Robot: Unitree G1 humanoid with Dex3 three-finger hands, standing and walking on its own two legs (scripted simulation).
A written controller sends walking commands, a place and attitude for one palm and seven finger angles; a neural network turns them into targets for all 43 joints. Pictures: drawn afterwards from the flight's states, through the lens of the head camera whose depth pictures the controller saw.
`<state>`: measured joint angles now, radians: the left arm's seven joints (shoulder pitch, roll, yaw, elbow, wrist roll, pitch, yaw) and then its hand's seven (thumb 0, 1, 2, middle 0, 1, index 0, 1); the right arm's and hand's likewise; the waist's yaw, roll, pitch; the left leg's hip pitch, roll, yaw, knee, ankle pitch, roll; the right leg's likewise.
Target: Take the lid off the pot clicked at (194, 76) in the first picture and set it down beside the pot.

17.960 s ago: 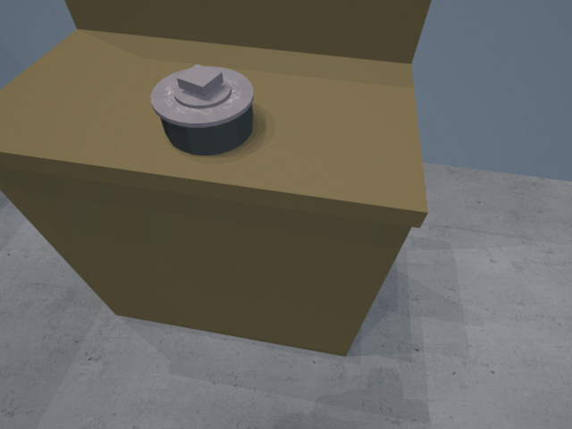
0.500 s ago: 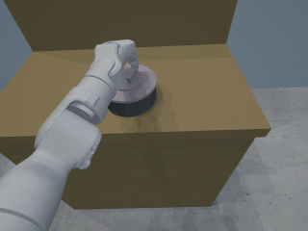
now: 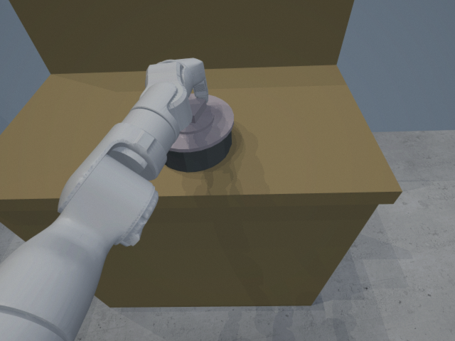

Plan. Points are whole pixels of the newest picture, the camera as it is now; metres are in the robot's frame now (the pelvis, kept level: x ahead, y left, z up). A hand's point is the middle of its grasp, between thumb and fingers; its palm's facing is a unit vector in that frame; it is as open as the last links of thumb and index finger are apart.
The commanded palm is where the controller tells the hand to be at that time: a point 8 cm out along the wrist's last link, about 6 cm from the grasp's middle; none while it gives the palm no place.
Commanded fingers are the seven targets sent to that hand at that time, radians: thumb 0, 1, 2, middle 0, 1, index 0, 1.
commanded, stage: lower the open fingers around the knob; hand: left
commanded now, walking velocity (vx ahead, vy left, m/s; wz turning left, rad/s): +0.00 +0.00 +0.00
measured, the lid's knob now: (188, 108) +0.50 +0.06 +0.16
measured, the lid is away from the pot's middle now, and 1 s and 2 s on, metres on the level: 0.00 0.01 0.01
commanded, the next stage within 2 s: close the fingers and squeeze the knob in 0.18 s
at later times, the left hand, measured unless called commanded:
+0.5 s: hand (189, 109) +0.46 +0.05 +0.19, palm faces -0.40 -0.06 -0.92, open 10.2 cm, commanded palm +0.47 +0.05 +0.24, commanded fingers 0.00 -0.01 0.97 -0.50 -0.88 -0.50 -0.88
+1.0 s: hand (188, 106) +0.47 +0.05 +0.19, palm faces -0.41 -0.10 -0.91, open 8.9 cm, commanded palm +0.47 +0.06 +0.24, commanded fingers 0.00 0.25 0.87 -0.63 -1.04 -0.64 -1.05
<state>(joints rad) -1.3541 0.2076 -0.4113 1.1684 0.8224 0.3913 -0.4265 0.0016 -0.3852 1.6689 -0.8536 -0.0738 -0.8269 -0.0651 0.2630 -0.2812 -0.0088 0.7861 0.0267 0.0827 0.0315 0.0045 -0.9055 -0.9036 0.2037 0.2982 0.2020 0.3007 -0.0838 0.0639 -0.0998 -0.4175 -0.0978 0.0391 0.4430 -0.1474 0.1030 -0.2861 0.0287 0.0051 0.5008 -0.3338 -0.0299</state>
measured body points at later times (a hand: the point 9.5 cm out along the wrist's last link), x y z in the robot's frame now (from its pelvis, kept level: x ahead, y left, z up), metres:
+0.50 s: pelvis +0.00 -0.01 +0.00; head +0.02 -0.04 +0.45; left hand +0.48 +0.05 +0.24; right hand +0.07 -0.28 -0.14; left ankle +0.04 +0.05 -0.73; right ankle -0.06 -0.10 -0.73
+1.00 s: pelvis +0.01 -0.02 +0.00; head +0.02 -0.04 +0.45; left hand +0.49 +0.06 +0.24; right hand +0.06 -0.28 -0.14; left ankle +0.04 +0.05 -0.73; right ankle -0.06 -0.10 -0.73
